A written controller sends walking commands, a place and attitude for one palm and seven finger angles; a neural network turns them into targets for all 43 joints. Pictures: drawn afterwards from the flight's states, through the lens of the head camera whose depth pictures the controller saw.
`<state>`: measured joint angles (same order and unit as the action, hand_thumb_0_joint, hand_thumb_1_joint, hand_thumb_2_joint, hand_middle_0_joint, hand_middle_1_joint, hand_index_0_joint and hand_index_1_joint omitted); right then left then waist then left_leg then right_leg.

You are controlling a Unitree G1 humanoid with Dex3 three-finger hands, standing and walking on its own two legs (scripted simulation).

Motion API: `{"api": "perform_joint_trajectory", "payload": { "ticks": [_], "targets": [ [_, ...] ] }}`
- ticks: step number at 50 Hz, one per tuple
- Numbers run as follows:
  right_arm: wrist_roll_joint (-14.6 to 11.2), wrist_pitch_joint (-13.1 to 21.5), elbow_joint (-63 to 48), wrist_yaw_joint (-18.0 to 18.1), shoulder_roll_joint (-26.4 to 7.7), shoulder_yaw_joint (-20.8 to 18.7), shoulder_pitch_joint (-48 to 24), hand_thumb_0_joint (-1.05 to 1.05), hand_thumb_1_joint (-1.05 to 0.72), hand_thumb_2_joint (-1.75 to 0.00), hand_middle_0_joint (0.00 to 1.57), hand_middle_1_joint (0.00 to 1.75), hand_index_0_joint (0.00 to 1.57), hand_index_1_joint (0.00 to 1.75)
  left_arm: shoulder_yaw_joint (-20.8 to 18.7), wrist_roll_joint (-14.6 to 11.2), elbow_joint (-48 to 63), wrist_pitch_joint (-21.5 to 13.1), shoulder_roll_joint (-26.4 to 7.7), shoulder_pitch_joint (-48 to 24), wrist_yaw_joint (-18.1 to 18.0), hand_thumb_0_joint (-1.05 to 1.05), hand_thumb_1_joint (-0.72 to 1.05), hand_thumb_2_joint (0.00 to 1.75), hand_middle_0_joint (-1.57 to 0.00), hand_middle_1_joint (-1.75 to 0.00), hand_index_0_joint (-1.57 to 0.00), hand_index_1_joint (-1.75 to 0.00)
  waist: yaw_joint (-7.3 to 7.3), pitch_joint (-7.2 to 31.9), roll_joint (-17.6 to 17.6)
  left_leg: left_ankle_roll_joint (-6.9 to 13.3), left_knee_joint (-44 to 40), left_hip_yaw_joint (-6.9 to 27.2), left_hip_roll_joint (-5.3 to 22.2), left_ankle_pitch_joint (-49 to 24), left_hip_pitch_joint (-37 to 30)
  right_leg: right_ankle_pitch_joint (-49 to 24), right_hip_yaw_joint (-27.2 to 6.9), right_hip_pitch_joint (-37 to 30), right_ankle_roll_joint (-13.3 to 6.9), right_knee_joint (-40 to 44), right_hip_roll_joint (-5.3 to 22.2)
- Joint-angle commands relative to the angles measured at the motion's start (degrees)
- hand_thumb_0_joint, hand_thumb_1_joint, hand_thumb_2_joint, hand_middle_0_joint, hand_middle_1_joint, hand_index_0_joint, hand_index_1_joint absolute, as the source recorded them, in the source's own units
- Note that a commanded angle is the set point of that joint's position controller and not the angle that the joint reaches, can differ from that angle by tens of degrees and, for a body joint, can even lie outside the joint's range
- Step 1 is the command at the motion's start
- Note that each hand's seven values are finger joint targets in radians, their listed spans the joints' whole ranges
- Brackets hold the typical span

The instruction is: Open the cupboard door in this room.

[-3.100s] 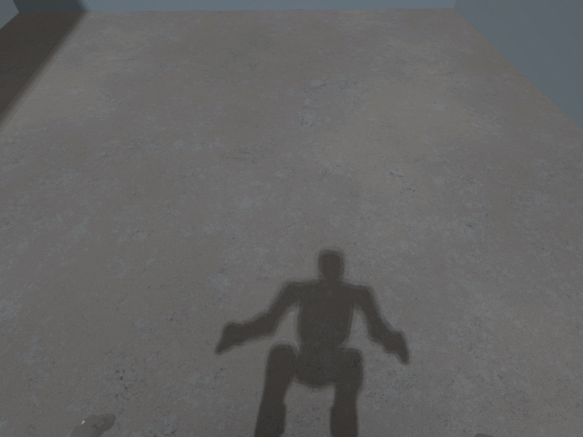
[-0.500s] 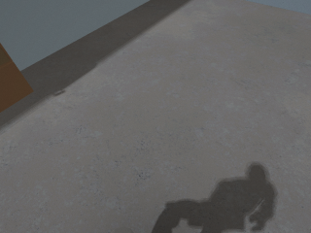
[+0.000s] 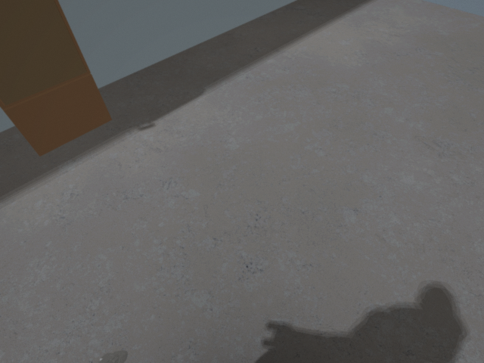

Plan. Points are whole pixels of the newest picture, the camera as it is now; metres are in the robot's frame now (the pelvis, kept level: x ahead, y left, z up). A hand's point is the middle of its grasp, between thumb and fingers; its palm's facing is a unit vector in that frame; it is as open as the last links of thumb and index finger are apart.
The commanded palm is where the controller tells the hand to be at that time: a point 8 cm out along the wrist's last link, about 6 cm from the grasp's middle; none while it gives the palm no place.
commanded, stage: turn or walk to find it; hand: left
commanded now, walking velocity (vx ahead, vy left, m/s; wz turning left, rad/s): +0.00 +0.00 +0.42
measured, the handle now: out of the picture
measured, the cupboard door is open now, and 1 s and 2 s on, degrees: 0 0 0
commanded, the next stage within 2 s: stand and wait in 0.32 s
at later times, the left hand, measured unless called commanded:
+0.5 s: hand out of the picture -0.07 +0.22 -0.19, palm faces +0.27 -0.93 -0.23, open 7.4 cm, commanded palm none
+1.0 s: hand out of the picture -0.08 +0.19 -0.18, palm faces +0.28 -0.94 -0.19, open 7.4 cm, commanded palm none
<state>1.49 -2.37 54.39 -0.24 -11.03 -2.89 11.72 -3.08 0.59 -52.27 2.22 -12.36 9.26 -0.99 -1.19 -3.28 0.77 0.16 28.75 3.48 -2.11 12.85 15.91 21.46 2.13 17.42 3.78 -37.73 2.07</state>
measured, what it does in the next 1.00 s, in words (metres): steps on the spot: right foot, then left foot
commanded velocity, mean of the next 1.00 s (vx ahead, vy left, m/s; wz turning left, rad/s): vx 0.00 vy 0.00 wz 0.22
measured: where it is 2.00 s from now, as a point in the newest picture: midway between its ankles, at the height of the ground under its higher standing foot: outside the picture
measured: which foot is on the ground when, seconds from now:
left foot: down 0.00-0.02, up 0.04-0.44, down 0.46-1.00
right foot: up 0.00-0.00, down 0.02-0.46, up 0.48-0.76, down 0.78-1.00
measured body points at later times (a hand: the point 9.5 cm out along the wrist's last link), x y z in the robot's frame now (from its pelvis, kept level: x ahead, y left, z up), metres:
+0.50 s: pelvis -0.04 +0.01 -0.01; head -0.01 +0.04 +0.44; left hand -0.09 +0.27 -0.17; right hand +0.10 -0.21 -0.14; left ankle -0.07 +0.12 -0.74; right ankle +0.00 -0.11 -0.73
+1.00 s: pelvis -0.06 +0.01 +0.00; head -0.06 +0.02 +0.45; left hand -0.10 +0.24 -0.16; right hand +0.02 -0.21 -0.15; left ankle -0.07 +0.12 -0.73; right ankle -0.02 -0.11 -0.73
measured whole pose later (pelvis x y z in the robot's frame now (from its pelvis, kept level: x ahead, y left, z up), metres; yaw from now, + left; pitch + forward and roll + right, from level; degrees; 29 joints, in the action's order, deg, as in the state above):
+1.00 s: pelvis -0.06 +0.01 +0.00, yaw +15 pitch -2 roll +0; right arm 1.0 -1.9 62.3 0.5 -10.2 -1.8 14.0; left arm -1.0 1.1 -61.9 1.7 -9.4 14.5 -1.6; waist 0.1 -1.2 -0.8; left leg 1.1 28.8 -3.3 -0.2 14.4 12.9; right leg 15.4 5.1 12.8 1.2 -30.0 4.1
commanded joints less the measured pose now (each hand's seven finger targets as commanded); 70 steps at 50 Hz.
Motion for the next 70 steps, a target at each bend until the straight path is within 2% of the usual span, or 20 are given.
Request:
{"api": "perform_joint_trajectory", "payload": {
  "ticks": [1, 2, 7, 15, 20, 21, 23, 24, 28, 37, 39, 42, 49, 55, 57, 60, 63, 68, 69, 70],
  "targets": [
    [-1.1, 1.2, -5.5, 0.1, -5.8, -2.4, 0.8, 0.00, -0.90, -0.90, 0.20, 0.30, 0.20, 0.30, -2.8, 1.1, 2.4, -2.8, -12.4, 9.3, -1.3, 0.00, 0.90, 0.90, -0.20, -0.30, -0.20, -0.30, 3.15, 7.2, -15.1, -0.8, 13.5, 0.8, 0.0, 7.0, 16.0, -16.2, -17.7, -20.4, -6.3, 21.1, 18.3],
    [-0.4, 0.5, -5.9, 0.3, -7.4, -3.0, -0.1, 0.00, -0.90, -0.90, 0.20, 0.30, 0.20, 0.30, -2.8, 0.7, 3.5, -2.5, -14.0, 8.5, -1.2, 0.00, 0.90, 0.90, -0.20, -0.30, -0.20, -0.30, 3.87, 6.0, -17.0, -1.6, 24.9, 0.4, -0.5, 19.8, 15.7, -16.3, -20.9, -12.2, -11.7, 22.7, 25.3],
    [0.0, -1.0, -1.7, -1.0, -6.9, -3.1, 2.7, 0.00, -0.90, -0.90, 0.20, 0.30, 0.20, 0.30, -1.3, 0.7, 5.4, -2.8, -7.5, -0.4, -1.2, 0.00, 0.90, 0.90, -0.20, -0.30, -0.20, -0.30, -0.48, 0.3, -9.3, -3.0, 40.5, -1.1, 3.3, 7.1, 14.9, -11.6, -5.2, -4.0, -9.9, 22.3, 14.9],
    [-0.6, -0.7, -2.8, -0.8, -5.6, -1.8, -4.1, 0.00, -0.90, -0.90, 0.20, 0.30, 0.20, 0.30, -2.1, 1.2, 1.4, -2.6, -10.3, 8.0, -1.2, 0.00, 0.90, 0.90, -0.20, -0.30, -0.20, -0.30, 3.91, 2.7, -10.4, -3.8, 23.1, -5.7, 4.0, 13.5, 10.7, -26.3, -2.3, -11.8, -12.3, 18.2, 18.1],
    [-1.0, 0.6, -0.9, 0.0, -4.5, -0.8, 0.3, 0.00, -0.90, -0.90, 0.20, 0.30, 0.20, 0.30, -2.2, 1.1, -1.0, -2.1, -10.8, 7.3, -1.1, 0.00, 0.90, 0.90, -0.20, -0.30, -0.20, -0.30, 1.93, 6.1, -10.8, -2.4, 3.0, -8.7, 2.8, 6.3, -2.1, -29.9, 0.1, -9.2, -9.7, 11.6, 16.8],
    [-0.9, 1.1, 0.1, 0.1, -5.4, -0.9, 2.7, 0.00, -0.90, -0.90, 0.20, 0.30, 0.20, 0.30, -2.0, 0.6, -1.3, -1.8, -9.9, 6.8, -1.0, 0.00, 0.90, 0.90, -0.20, -0.30, -0.20, -0.30, 0.37, 6.5, -8.4, -1.7, -4.8, -8.0, 3.8, -1.1, -8.4, -25.1, 2.2, -5.1, -7.1, 8.3, 15.0],
    [-0.3, 1.9, 0.0, 0.5, -13.5, -2.0, 4.4, 0.00, -0.90, -0.90, 0.20, 0.30, 0.20, 0.30, -0.3, 0.0, 0.7, -1.1, -3.7, 7.3, -0.6, 0.00, 0.90, 0.90, -0.20, -0.30, -0.20, -0.30, -0.03, 5.9, 15.4, 6.9, -11.3, 13.3, 22.9, -22.8, -14.3, 9.0, 6.7, 10.1, -0.7, -7.4, 4.6],
    [-0.2, 1.8, 0.6, 1.2, -13.4, -2.1, 4.1, 0.00, -0.90, -0.90, 0.20, 0.30, 0.20, 0.30, 0.1, 0.4, 0.6, -0.5, -4.0, 5.0, -0.8, 0.00, 0.90, 0.90, -0.20, -0.30, -0.20, -0.30, -1.24, 5.3, 12.7, 10.4, -11.9, 12.8, 24.3, -22.9, -10.0, 12.7, 2.3, 8.8, -1.0, -14.7, 4.1],
    [-0.4, 2.5, 0.6, 2.2, -8.5, -0.3, -2.6, 0.00, -0.90, -0.90, 0.20, 0.30, 0.20, 0.30, 0.2, 0.4, -4.4, -0.3, -3.1, 7.0, -0.2, 0.00, 0.90, 0.90, -0.20, -0.30, -0.20, -0.30, 1.86, 1.9, 8.2, 8.7, -11.3, 3.2, 16.8, -22.4, -6.5, 4.3, -0.9, 7.1, -1.1, -18.2, 3.5],
    [-1.0, 2.6, 3.9, 2.1, -6.8, -0.4, -0.3, 0.00, -0.90, -0.90, 0.20, 0.30, 0.20, 0.30, 1.6, 0.4, -8.4, -1.7, -1.6, 11.5, -0.8, 0.00, 0.90, 0.90, -0.20, -0.30, -0.20, -0.30, 2.54, 3.8, 3.2, 5.3, -6.4, 1.3, 12.9, -17.8, -7.0, -9.8, 1.4, -7.5, -0.7, 14.2, 2.6],
    [-1.5, 2.5, 3.4, 1.5, -4.0, 0.1, -0.2, 0.00, -0.90, -0.90, 0.20, 0.30, 0.20, 0.30, 1.1, 0.6, -8.3, -2.6, -5.3, 11.0, -1.2, 0.00, 0.90, 0.90, -0.20, -0.30, -0.20, -0.30, 1.69, 2.4, -4.0, 1.2, -2.5, -2.3, 7.4, -6.6, -1.6, -19.3, -5.9, -9.5, -3.6, 16.8, 9.9],
    [-0.8, 1.1, 3.4, 1.1, -3.4, -0.1, -0.5, 0.00, -0.90, -0.90, 0.20, 0.30, 0.20, 0.30, 0.3, 0.6, -7.1, -2.5, -7.1, 8.0, -1.1, 0.00, 0.90, 0.90, -0.20, -0.30, -0.20, -0.30, 1.37, -0.5, -14.0, -0.5, 2.4, -5.3, 3.6, 4.7, -2.7, -10.2, -10.1, -0.7, -8.6, 20.9, 14.6],
    [-0.4, 1.9, 5.2, 1.2, -5.8, 0.2, 2.4, 0.00, -0.90, -0.90, 0.20, 0.30, 0.20, 0.30, 0.4, 0.2, -6.3, -1.1, -3.6, 6.1, -1.0, 0.00, 0.90, 0.90, -0.20, -0.30, -0.20, -0.30, 1.90, -2.3, 4.7, 2.8, -11.7, 5.3, 10.3, 3.6, 3.2, -3.6, 1.3, -3.1, -2.7, 11.2, 4.3],
    [-0.4, 1.6, 2.2, 1.1, -7.8, -0.9, 2.5, 0.00, -0.90, -0.90, 0.20, 0.30, 0.20, 0.30, -0.8, 0.3, -4.7, -1.4, -3.8, 8.0, -1.0, 0.00, 0.90, 0.90, -0.20, -0.30, -0.20, -0.30, 2.79, 2.6, 4.7, 4.2, -9.4, 8.3, 10.6, -0.5, 6.3, -5.3, 1.9, -7.1, -2.8, 8.4, 4.5],
    [-0.3, 1.2, 1.2, 0.8, -6.6, -1.0, 2.6, 0.00, -0.90, -0.90, 0.20, 0.30, 0.20, 0.30, -1.4, 0.5, -3.9, -1.6, -5.0, 8.4, -1.1, 0.00, 0.90, 0.90, -0.20, -0.30, -0.20, -0.30, 2.83, 3.3, -0.3, 2.8, -4.3, 4.6, 7.5, 1.5, 9.3, -2.9, -1.0, -8.4, -4.1, 12.5, 8.3],
    [-0.1, 0.2, -1.0, 0.5, -5.1, -1.7, 2.5, 0.00, -0.90, -0.90, 0.20, 0.30, 0.20, 0.30, -2.8, 0.8, -1.7, -1.7, -9.0, 8.0, -1.5, 0.00, 0.90, 0.90, -0.20, -0.30, -0.20, -0.30, 3.98, 4.6, -15.2, -0.5, 20.9, -4.4, 3.1, 13.4, 13.1, -3.0, -11.3, -8.0, -12.9, 23.0, 23.8],
    [-0.5, 0.0, -1.0, -0.3, -3.3, -1.9, 2.3, 0.00, -0.90, -0.90, 0.20, 0.30, 0.20, 0.30, -2.3, 1.5, -0.3, -2.0, -8.7, 3.1, -1.7, 0.00, 0.90, 0.90, -0.20, -0.30, -0.20, -0.30, 1.32, 2.5, -7.7, -1.6, 29.5, -5.0, 5.7, 15.9, 12.5, -15.9, -1.9, -4.5, -12.3, 19.0, 21.9],
    [-0.4, 0.7, -1.4, -0.5, -3.6, -1.5, 4.4, 0.00, -0.90, -0.90, 0.20, 0.30, 0.20, 0.30, -2.9, 1.1, -0.2, -1.3, -10.3, 3.9, -1.1, 0.00, 0.90, 0.90, -0.20, -0.30, -0.20, -0.30, 0.49, 4.2, -8.3, -2.1, 6.2, -10.7, 4.1, 3.8, -0.7, -19.6, 6.8, -2.1, -7.0, 7.8, 18.4],
    [-0.3, 1.1, -1.1, -0.6, -5.7, -2.0, 6.3, 0.00, -0.90, -0.90, 0.20, 0.30, 0.20, 0.30, -2.6, 0.6, 0.3, -0.8, -9.4, 3.7, -0.8, 0.00, 0.90, 0.90, -0.20, -0.30, -0.20, -0.30, -0.95, 4.9, -2.4, -1.3, -0.9, -7.4, 5.7, -1.6, -6.1, -13.6, 8.2, 2.5, -4.3, 1.3, 16.2],
    [0.1, 1.5, -1.8, -0.5, -11.1, -3.1, 7.7, 0.00, -0.90, -0.90, 0.20, 0.30, 0.20, 0.30, -2.2, 0.3, 1.9, -0.4, -5.9, 4.0, -0.3, 0.00, 0.90, 0.90, -0.20, -0.30, -0.20, -0.30, -1.56, 4.4, 13.6, 3.4, -7.9, 11.0, 16.8, -4.0, -9.4, 5.4, 10.4, 13.4, -0.1, -9.9, 8.5]
  ]
}}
